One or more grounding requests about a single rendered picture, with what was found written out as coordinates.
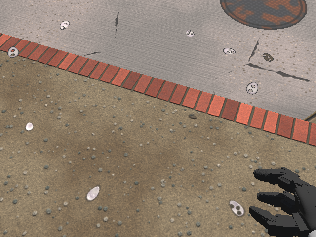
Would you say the right robot hand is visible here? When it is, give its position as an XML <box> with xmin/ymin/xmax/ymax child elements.
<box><xmin>249</xmin><ymin>167</ymin><xmax>316</xmax><ymax>237</ymax></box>

